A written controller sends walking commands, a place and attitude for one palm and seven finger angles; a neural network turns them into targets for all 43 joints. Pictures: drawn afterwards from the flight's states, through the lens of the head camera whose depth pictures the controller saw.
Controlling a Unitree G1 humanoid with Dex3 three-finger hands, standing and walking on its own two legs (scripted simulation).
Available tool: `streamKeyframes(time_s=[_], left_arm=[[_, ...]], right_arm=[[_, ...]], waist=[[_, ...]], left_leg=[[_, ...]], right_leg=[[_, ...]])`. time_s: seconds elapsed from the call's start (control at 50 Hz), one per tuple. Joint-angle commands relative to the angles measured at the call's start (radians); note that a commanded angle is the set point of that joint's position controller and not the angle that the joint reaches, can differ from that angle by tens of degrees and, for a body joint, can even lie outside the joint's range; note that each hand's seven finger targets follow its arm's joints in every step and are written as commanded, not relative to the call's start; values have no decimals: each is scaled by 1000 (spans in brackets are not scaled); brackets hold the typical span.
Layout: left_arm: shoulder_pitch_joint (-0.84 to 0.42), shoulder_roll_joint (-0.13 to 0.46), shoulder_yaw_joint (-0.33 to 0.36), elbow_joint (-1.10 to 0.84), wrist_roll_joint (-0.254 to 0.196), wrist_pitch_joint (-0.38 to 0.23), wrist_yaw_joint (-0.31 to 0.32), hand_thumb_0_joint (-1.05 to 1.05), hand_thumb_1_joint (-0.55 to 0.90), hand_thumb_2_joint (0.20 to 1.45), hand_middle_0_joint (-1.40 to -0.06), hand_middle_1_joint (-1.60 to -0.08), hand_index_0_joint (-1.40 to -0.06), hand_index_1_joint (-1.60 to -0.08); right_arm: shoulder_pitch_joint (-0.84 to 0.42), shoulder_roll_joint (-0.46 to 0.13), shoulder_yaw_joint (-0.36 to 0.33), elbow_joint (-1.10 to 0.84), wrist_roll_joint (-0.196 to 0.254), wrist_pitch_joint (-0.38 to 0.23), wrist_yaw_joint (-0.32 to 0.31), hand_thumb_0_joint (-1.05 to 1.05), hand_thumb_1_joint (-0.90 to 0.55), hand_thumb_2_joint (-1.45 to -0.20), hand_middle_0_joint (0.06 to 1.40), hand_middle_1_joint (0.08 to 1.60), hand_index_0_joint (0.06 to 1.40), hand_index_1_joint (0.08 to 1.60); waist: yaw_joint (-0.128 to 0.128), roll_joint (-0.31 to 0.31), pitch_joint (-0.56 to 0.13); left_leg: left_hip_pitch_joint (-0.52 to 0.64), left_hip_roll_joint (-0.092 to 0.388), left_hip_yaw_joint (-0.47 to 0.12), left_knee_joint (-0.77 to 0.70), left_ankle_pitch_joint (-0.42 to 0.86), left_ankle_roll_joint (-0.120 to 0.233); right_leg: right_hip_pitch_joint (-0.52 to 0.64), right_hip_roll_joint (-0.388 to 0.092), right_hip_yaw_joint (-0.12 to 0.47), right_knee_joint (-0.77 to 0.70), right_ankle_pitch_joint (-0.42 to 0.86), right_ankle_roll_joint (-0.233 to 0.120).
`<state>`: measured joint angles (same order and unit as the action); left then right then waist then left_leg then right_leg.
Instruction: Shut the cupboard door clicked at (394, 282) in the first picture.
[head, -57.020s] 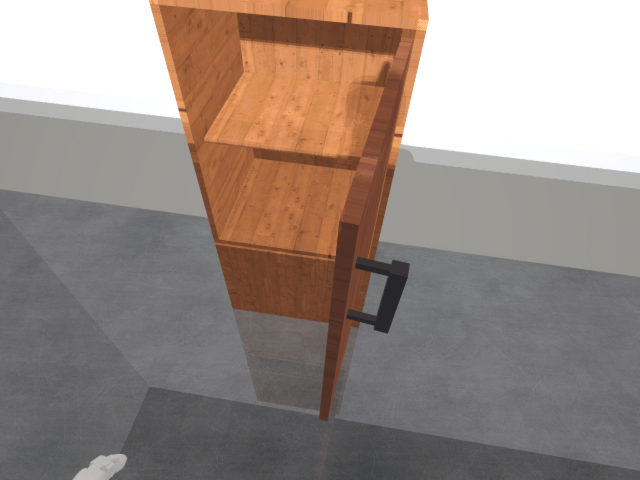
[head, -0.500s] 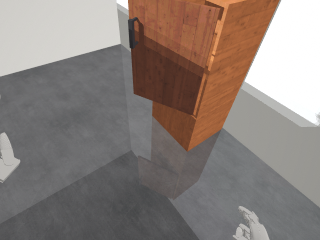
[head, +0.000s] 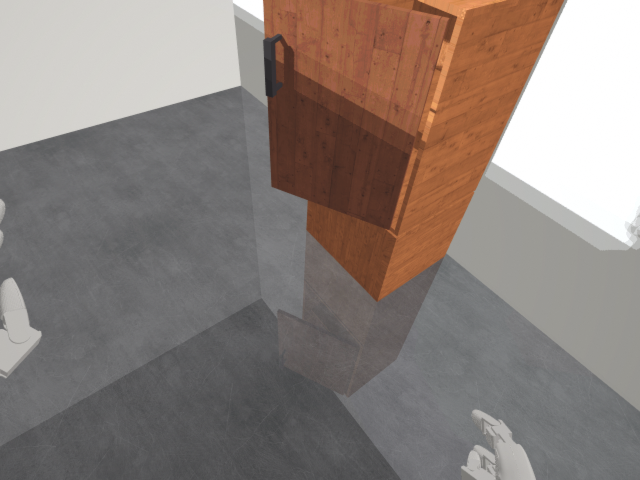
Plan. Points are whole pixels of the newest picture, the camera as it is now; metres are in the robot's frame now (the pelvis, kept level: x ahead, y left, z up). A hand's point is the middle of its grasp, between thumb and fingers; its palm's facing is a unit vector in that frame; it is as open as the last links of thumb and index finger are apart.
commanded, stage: stop stepping back and stand still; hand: left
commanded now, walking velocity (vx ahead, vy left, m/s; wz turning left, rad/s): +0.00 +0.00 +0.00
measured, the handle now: (274, 65) +1.00 +0.16 +0.05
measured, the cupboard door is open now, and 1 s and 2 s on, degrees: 27 27 27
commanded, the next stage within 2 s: let the arm hang, fingers relaxed in 0.38 s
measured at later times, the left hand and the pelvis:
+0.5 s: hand (5, 359) +0.19 +0.28 +0.15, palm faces +0.43 -0.78 -0.46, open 7.4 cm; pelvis -0.02 +0.01 +0.00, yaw +1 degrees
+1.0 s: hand out of the picture -0.04 +0.20 -0.17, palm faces +0.02 -0.98 -0.22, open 7.1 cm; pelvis -0.03 +0.00 +0.00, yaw +1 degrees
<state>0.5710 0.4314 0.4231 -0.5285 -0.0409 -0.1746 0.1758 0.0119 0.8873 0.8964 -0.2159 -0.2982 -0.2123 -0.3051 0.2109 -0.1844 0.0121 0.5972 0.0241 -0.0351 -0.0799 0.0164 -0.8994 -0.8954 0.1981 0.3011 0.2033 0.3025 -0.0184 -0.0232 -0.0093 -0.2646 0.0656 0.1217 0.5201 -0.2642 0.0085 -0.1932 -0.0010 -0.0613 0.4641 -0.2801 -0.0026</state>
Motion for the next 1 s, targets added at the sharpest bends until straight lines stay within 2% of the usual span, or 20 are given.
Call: streamKeyframes(time_s=[0.0,0.08,0.18,0.26,0.36,0.44,0.46,0.48,0.5,0.52,0.56,0.62,0.64,0.66,0.74,0.76,0.8,0.82,0.84,0.98], left_arm=[[-14,146,120,-108,-12,-52,18,0,900,900,-200,-300,-200,-300],[-56,125,83,-99,-6,-47,13,0,900,900,-200,-300,-200,-300],[-121,133,69,-152,6,-47,16,0,900,900,-200,-300,-200,-300],[-129,172,108,-194,12,-56,25,0,900,900,-200,-300,-200,-300],[-47,157,120,-152,3,-56,22,0,900,900,-200,-300,-200,-300],[-28,132,103,-109,-3,-50,17,0,900,900,-200,-300,-200,-300],[-119,-61,-360,613,43,55,-112,0,900,900,-200,-300,-200,-300],[-153,-37,-321,633,46,158,-152,0,900,900,-200,-300,-200,-300],[-149,-47,-320,620,47,189,-161,0,900,900,-200,-300,-200,-300],[-173,-62,-328,663,51,186,-165,0,900,900,-200,-300,-200,-300],[-208,-51,-342,769,57,178,-170,0,900,900,-200,-300,-200,-300],[-238,-45,-361,946,64,175,-165,0,900,900,-200,-300,-200,-300],[-251,-49,-368,1007,66,175,-163,0,900,900,-200,-300,-200,-300],[-260,-47,-377,1059,64,179,-159,0,900,900,-200,-300,-200,-300],[-262,-77,-395,1244,59,179,-152,0,900,900,-200,-300,-200,-300],[-248,-69,-394,1281,59,178,-150,0,900,900,-200,-300,-200,-300],[-225,-117,-378,1345,62,176,-147,0,900,900,-200,-300,-200,-300],[-223,-111,-382,1372,59,177,-148,0,900,900,-200,-300,-200,-300],[-225,-105,-386,1400,58,177,-149,0,900,900,-200,-300,-200,-300],[-231,-112,-394,1534,56,170,-151,0,900,900,-200,-300,-200,-300]], right_arm=[[-69,-129,-39,-140,-3,-54,-4,0,-900,-900,200,300,200,300],[-73,-134,-40,-137,-3,-63,-6,0,-900,-900,200,300,200,300],[-83,-133,-38,-134,-7,-77,-9,0,-900,-900,200,300,200,300],[-84,-136,-40,-133,-13,-85,-12,0,-900,-900,200,300,200,300],[-78,-128,-39,-127,-13,-84,-8,0,-900,-900,200,300,200,300],[-74,-126,-37,-127,-9,-76,-7,0,-900,-900,200,300,200,300],[-157,-256,-71,74,-5,-170,85,0,-900,-900,200,300,200,300],[-80,-292,-81,76,-7,-98,94,0,-900,-900,200,300,200,300],[-63,-273,-77,56,-10,-73,89,0,-900,-900,200,300,200,300],[-57,-265,-73,76,-20,-63,90,0,-900,-900,200,300,200,300],[-59,-252,-53,85,-26,-28,89,0,-900,-900,200,300,200,300],[-43,-225,-38,115,-37,1,86,0,-900,-900,200,300,200,300],[-30,-216,-37,133,-42,11,86,0,-900,-900,200,300,200,300],[-17,-208,-33,146,-44,22,87,0,-900,-900,200,300,200,300],[-17,-174,-24,222,-49,35,82,0,-900,-900,200,300,200,300],[-13,-177,-25,236,-46,38,80,0,-900,-900,200,300,200,300],[7,-140,-33,274,-50,41,73,0,-900,-900,200,300,200,300],[17,-137,-34,287,-50,45,71,0,-900,-900,200,300,200,300],[25,-136,-34,304,-48,48,70,0,-900,-900,200,300,200,300],[107,-128,-46,391,-39,48,58,0,-900,-900,200,300,200,300]], waist=[[7,101,-49],[8,88,-44],[9,81,-48],[14,138,-72],[16,126,-95],[14,108,-76],[-21,90,7],[-12,120,-35],[-10,124,-27],[0,109,-45],[11,3,-52],[8,-175,-85],[1,-195,-90],[-3,-177,-82],[5,73,-64],[10,103,-47],[13,177,-41],[13,208,-27],[13,217,-9],[4,56,68]], left_leg=[[-52,63,-95,-145,44,8],[-48,57,-100,-160,-30,10],[-31,48,-110,-167,-70,14],[-39,47,-119,-184,-74,14],[-29,46,-114,-171,6,7],[-37,53,-110,-173,13,6],[-37,78,-109,-30,267,3],[-15,83,-106,-50,307,-2],[-13,94,-106,-54,284,6],[-47,107,-128,-68,269,26],[-55,105,-156,-85,239,44],[2,55,-144,-41,211,36],[27,40,-135,-28,199,31],[48,30,-129,-28,197,26],[52,40,-126,-106,151,21],[45,38,-129,-110,131,18],[31,37,-126,-136,54,19],[17,36,-127,-151,6,17],[2,37,-129,-167,-34,15],[29,51,-133,-194,-59,18]], right_leg=[[40,-47,81,-62,190,0],[19,-48,86,-85,127,1],[2,-48,88,-102,79,1],[33,-42,72,-85,86,0],[57,-42,67,-74,155,-1],[46,-37,66,-78,163,4],[-115,-97,3,11,246,-13],[-107,-118,59,-11,213,-13],[-119,-97,42,8,139,-10],[-113,-76,27,52,82,-12],[-83,-62,33,61,50,-18],[-71,-108,89,10,141,-36],[-84,-124,103,-3,147,-43],[-100,-130,107,-10,133,-46],[-63,-102,104,-30,71,-28],[-55,-97,104,-45,64,-27],[-32,-94,94,-72,52,-35],[-24,-90,92,-83,38,-39],[-21,-88,91,-91,26,-40],[-65,-95,99,-158,-21,-44]])
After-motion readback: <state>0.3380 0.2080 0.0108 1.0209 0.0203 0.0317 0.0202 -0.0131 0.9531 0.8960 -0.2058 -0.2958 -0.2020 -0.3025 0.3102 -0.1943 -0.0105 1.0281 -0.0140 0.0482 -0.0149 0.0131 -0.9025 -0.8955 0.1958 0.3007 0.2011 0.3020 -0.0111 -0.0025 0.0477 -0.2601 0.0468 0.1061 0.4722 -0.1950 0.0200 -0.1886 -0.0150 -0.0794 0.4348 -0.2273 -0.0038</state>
